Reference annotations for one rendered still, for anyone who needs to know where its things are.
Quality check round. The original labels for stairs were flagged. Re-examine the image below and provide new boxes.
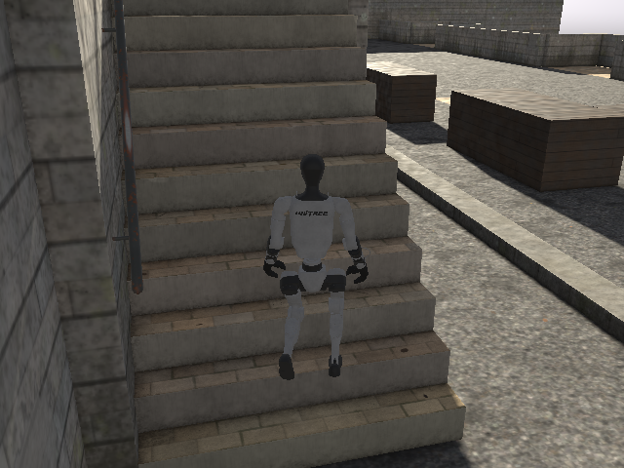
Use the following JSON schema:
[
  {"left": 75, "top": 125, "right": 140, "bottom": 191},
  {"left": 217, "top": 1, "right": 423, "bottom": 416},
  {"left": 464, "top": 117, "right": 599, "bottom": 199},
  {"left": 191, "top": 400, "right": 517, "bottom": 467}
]
[{"left": 111, "top": 0, "right": 466, "bottom": 468}]

